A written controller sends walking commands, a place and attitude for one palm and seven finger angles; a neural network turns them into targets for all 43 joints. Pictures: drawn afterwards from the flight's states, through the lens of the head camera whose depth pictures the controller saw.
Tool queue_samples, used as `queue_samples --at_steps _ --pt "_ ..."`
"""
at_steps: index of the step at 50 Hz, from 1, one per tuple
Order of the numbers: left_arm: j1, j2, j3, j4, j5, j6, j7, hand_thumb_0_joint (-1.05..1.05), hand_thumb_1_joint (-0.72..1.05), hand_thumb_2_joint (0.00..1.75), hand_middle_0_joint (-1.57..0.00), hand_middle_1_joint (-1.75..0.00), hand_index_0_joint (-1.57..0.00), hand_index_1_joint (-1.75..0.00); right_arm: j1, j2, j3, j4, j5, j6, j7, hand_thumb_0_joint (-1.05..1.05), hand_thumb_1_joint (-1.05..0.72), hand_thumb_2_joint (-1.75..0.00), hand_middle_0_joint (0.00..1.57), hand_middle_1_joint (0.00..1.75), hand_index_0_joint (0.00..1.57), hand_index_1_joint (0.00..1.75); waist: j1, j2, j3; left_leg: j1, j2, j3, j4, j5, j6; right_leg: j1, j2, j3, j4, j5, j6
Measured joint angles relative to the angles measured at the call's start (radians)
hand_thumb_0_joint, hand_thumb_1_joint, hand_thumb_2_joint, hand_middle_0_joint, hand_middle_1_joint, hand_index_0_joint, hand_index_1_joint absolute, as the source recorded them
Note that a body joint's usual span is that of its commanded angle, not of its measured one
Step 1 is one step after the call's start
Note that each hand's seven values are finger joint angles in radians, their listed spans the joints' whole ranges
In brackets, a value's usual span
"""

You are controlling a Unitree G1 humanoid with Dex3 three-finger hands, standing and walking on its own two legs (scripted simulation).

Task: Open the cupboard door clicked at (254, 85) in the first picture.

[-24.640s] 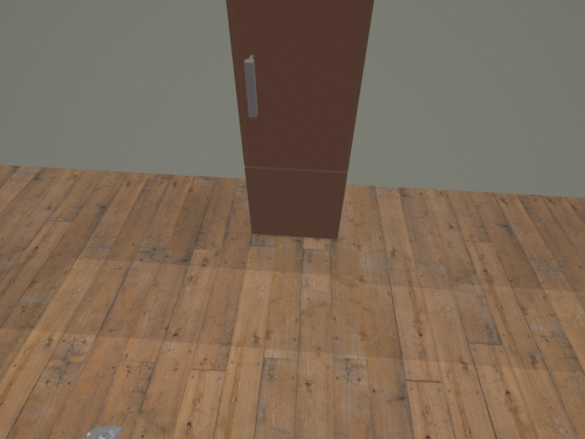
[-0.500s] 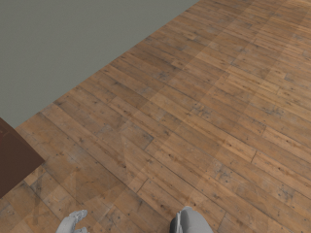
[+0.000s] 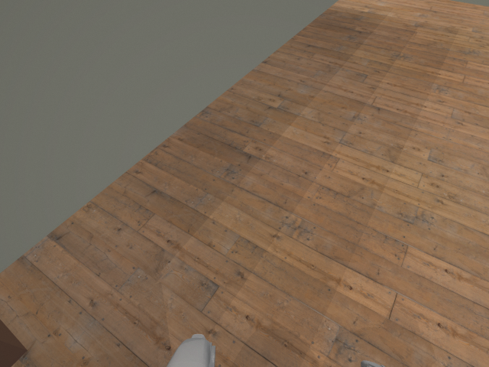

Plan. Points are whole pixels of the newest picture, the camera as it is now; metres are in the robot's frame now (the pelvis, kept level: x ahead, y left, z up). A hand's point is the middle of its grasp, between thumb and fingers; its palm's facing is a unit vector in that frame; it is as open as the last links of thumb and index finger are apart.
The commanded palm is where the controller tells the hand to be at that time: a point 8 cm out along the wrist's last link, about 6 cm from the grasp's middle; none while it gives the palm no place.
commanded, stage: walk to a spot facing it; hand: left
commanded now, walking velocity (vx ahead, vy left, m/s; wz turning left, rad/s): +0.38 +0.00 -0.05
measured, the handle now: out of the picture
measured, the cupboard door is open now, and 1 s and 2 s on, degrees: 52 52 52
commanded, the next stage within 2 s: turn to face it in 0.60 s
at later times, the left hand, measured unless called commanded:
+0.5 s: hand (180, 269) +0.34 +0.19 -0.17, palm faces -0.02 -0.98 -0.17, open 7.3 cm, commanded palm none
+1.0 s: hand (225, 193) +0.57 +0.12 -0.17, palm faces +0.03 -0.98 -0.21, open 7.1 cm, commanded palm none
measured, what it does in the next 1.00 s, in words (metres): walks ahead: left foot, then right foot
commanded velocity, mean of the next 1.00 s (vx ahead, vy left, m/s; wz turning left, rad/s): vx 0.23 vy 0.00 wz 0.12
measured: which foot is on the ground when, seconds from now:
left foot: up 0.00-0.22, down 0.24-0.70, up 0.72-1.00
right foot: down 0.00-0.22, up 0.24-0.66, down 0.68-1.00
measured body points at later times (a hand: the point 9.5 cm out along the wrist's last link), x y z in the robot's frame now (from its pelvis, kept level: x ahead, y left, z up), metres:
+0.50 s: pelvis +0.28 +0.01 +0.00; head +0.31 +0.02 +0.45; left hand +0.34 +0.24 -0.16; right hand +0.21 -0.22 -0.14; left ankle +0.20 +0.09 -0.74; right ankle +0.34 -0.15 -0.66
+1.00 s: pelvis +0.50 -0.07 +0.00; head +0.53 -0.07 +0.45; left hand +0.57 +0.17 -0.15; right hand +0.54 -0.31 -0.16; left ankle +0.57 +0.07 -0.68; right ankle +0.47 -0.13 -0.74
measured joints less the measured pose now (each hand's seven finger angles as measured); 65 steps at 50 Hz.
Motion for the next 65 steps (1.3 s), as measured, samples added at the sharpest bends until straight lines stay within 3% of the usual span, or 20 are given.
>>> queue_samples --at_steps 6,10,12,13,15,18,22,26,33,35,37,39,41,47,54,57,58,59,61,65 --pt "0.109 -0.036 -0.019 0.058 0.007 -0.001 0.016 0.01 0.92 0.9 -0.2 -0.3 -0.19 -0.3 -0.055 0.02 0.009 0.012 0.005 0.004 0.01 0.01 -0.91 -0.9 0.2 0.3 0.2 0.3 0.037 -0.027 0.012 0.035 -0.047 0.048 -0.094 -0.042 0.028 0.106 -0.003 0.042 -0.035 -0.076 0.005" --pt "0.152 -0.046 -0.023 0.103 0.008 0.003 0.018 0.01 0.91 0.9 -0.2 -0.3 -0.2 -0.3 -0.075 0.04 0.022 0.015 0.006 -0.02 0.004 0.01 -0.91 -0.9 0.2 0.3 0.2 0.3 0.032 -0.05 0.035 0.13 -0.109 0.101 -0.267 -0.089 0.077 0.149 -0.016 0.047 0.032 -0.15 0.022" --pt "0.171 -0.053 -0.021 0.123 0.002 0.008 0.015 0.01 0.91 0.9 -0.2 -0.3 -0.2 -0.3 -0.057 0.046 0.028 0.016 -0.001 -0.043 -0.004 0.01 -0.91 -0.9 0.2 0.3 0.2 0.3 0.014 -0.038 0.032 0.209 -0.119 0.108 -0.344 -0.065 0.141 0.078 -0.004 0.025 0.259 -0.177 0.057" --pt "0.165 -0.051 -0.021 0.128 -0.005 0.014 0.011 0.01 0.91 0.9 -0.2 -0.3 -0.2 -0.3 -0.043 0.052 0.029 0.015 -0.006 -0.054 -0.01 0.0 -0.91 -0.9 0.2 0.3 0.2 0.3 0.004 -0.043 0.033 0.219 -0.119 0.112 -0.323 -0.094 0.158 -0.009 -0.01 0.015 0.481 -0.177 0.079" --pt "0.135 -0.044 -0.019 0.123 -0.006 0.03 0.006 0.01 0.91 0.9 -0.2 -0.3 -0.2 -0.3 0.006 0.053 0.029 0.017 -0.003 -0.065 -0.015 0.0 -0.91 -0.9 0.2 0.3 0.2 0.3 -0.007 -0.05 0.031 0.265 -0.123 0.123 -0.317 -0.147 0.154 -0.179 -0.037 0.013 0.863 -0.166 0.09" --pt "0.047 -0.025 -0.002 0.083 0.011 0.044 -0.006 0.01 0.91 0.9 -0.2 -0.3 -0.2 -0.3 0.1 0.042 0.012 0.053 0.001 -0.079 -0.04 0.0 -0.93 -0.9 0.21 0.3 0.2 0.3 -0.015 -0.043 0.026 0.365 -0.127 0.116 -0.406 -0.153 0.124 -0.386 -0.109 0.015 1.065 -0.077 0.106" --pt "-0.079 0.003 0.014 -0.001 0.022 0.045 -0.016 0.01 0.91 0.9 -0.2 -0.3 -0.19 -0.29 0.208 0.015 0.011 0.123 0.002 -0.087 -0.045 -0.01 -0.95 -0.9 0.21 0.3 0.2 0.3 -0.011 -0.044 0.026 0.493 -0.125 0.119 -0.538 -0.149 0.119 -0.579 -0.194 0.04 0.966 0.023 0.127" --pt "-0.186 0.04 0.022 -0.047 0.018 0.051 -0.024 0.01 0.93 0.9 -0.2 -0.3 -0.19 -0.29 0.297 0.014 0.024 0.166 0.004 -0.081 -0.039 0.0 -0.94 -0.9 0.2 0.3 0.2 0.3 -0.029 -0.043 0.035 0.605 -0.113 0.13 -0.626 -0.169 0.093 -0.636 -0.231 -0.003 0.693 0.154 0.129" --pt "-0.308 0.071 0.011 -0.08 0.013 0.047 -0.035 0.01 0.93 0.9 -0.2 -0.3 -0.19 -0.29 0.398 0.039 0.043 0.211 -0.003 -0.064 -0.032 0.0 -0.92 -0.9 0.2 0.3 0.2 0.3 -0.09 -0.028 0.059 0.727 -0.076 0.147 -0.603 -0.3 0.034 -0.496 -0.159 -0.094 0.365 0.149 0.069" --pt "-0.315 0.066 0.01 -0.084 0.018 0.02 -0.03 0.01 0.92 0.9 -0.2 -0.3 -0.19 -0.29 0.405 0.05 0.044 0.233 0.005 -0.05 -0.028 0.0 -0.92 -0.9 0.2 0.3 0.2 0.3 -0.083 -0.02 0.063 0.665 -0.042 0.14 -0.385 -0.332 0.032 -0.437 -0.133 -0.102 0.349 0.065 0.051" --pt "-0.313 0.056 0.005 -0.085 0.01 0.003 -0.022 0.01 0.92 0.9 -0.2 -0.3 -0.19 -0.29 0.369 0.059 0.041 0.23 0.018 -0.037 -0.029 0.01 -0.92 -0.9 0.2 0.3 0.2 0.3 -0.087 -0.02 0.086 0.506 -0.043 0.063 0.008 -0.363 0.039 -0.414 -0.129 -0.111 0.392 0.016 0.051" --pt "-0.292 0.043 -0.004 -0.078 0.005 0.001 -0.01 0.01 0.92 0.9 -0.2 -0.3 -0.19 -0.29 0.322 0.066 0.036 0.212 0.022 -0.029 -0.029 0.01 -0.91 -0.9 0.21 0.3 0.2 0.3 -0.086 -0.03 0.095 0.365 -0.053 0.017 0.238 -0.336 0.043 -0.353 -0.129 -0.118 0.359 0.017 0.058" --pt "-0.26 0.026 -0.013 -0.062 0.003 0.007 0.001 0.0 0.92 0.9 -0.2 -0.3 -0.19 -0.29 0.268 0.067 0.031 0.182 0.021 -0.02 -0.03 0.01 -0.91 -0.9 0.21 0.3 0.2 0.3 -0.09 -0.034 0.088 0.248 -0.043 -0.002 0.285 -0.288 0.043 -0.289 -0.126 -0.128 0.294 0.02 0.056" --pt "-0.203 0.038 0.005 -0.043 0.0 0.02 0.019 -0.02 0.97 0.9 -0.2 -0.3 -0.2 -0.3 0.132 0.049 0.015 0.095 0.006 0.01 -0.028 0.01 -0.93 -0.9 0.2 0.3 0.2 0.3 -0.09 -0.029 0.052 0.052 -0.004 0.016 0.1 -0.143 0.013 -0.163 -0.124 -0.195 0.168 0.012 0.062" --pt "-0.158 0.033 0.002 -0.042 0.01 0.043 0.014 0.0 0.94 0.9 -0.2 -0.3 -0.2 -0.3 0.054 -0.009 0.002 0.044 0.004 0.035 -0.003 0.01 -0.94 -0.9 0.2 0.3 0.2 0.3 -0.056 -0.054 0.05 0.096 -0.023 0.089 -0.113 -0.142 0.01 -0.105 -0.153 -0.27 0.222 -0.094 0.089" --pt "-0.135 0.038 0.005 -0.046 0.01 0.055 0.008 0.0 0.93 0.9 -0.2 -0.3 -0.2 -0.3 0.035 -0.021 0.004 0.011 -0.001 0.03 0.004 0.01 -0.93 -0.9 0.2 0.3 0.2 0.3 -0.048 -0.08 0.059 0.184 -0.057 0.11 -0.244 -0.111 0.031 -0.116 -0.193 -0.294 0.33 -0.175 0.112" --pt "-0.123 0.037 0.005 -0.048 0.006 0.062 0.006 0.0 0.93 0.9 -0.2 -0.3 -0.2 -0.3 0.034 -0.032 0.003 -0.004 -0.005 0.023 0.006 0.01 -0.93 -0.9 0.2 0.3 0.2 0.3 -0.048 -0.075 0.054 0.213 -0.064 0.105 -0.292 -0.054 0.066 -0.146 -0.208 -0.299 0.411 -0.203 0.124" --pt "-0.126 0.041 0.005 -0.049 0.001 0.074 0.003 0.01 0.92 0.9 -0.2 -0.3 -0.2 -0.3 0.029 -0.035 0.0 -0.015 -0.008 0.015 0.004 0.01 -0.93 -0.9 0.2 0.3 0.2 0.3 -0.053 -0.078 0.056 0.198 -0.076 0.099 -0.269 -0.071 0.1 -0.199 -0.22 -0.269 0.534 -0.251 0.148" --pt "-0.147 0.054 0.007 -0.059 0.001 0.104 0.005 0.01 0.92 0.9 -0.2 -0.3 -0.2 -0.3 0.018 -0.035 0.005 -0.03 -0.005 0.007 -0.002 0.0 -0.92 -0.9 0.2 0.3 0.2 0.3 -0.048 -0.085 0.07 0.185 -0.091 0.091 -0.237 -0.121 0.126 -0.316 -0.203 -0.152 0.772 -0.311 0.174" --pt "-0.2 0.069 0.023 -0.093 0.01 0.123 0.001 0.01 0.92 0.9 -0.2 -0.3 -0.19 -0.3 0.028 -0.032 0.011 -0.04 -0.005 0.012 -0.015 0.0 -0.92 -0.9 0.2 0.3 0.2 0.3 -0.04 -0.061 0.071 0.202 -0.105 0.052 -0.314 -0.094 0.109 -0.467 -0.196 -0.035 0.929 -0.209 0.203"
